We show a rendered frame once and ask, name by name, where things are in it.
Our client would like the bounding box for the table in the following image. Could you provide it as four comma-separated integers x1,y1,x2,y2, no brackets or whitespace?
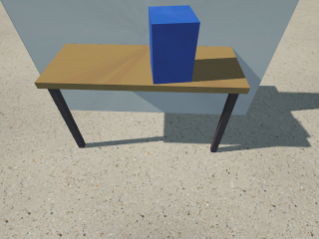
34,44,250,153

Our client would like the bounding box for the carton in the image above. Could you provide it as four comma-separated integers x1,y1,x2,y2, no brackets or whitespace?
149,5,200,85

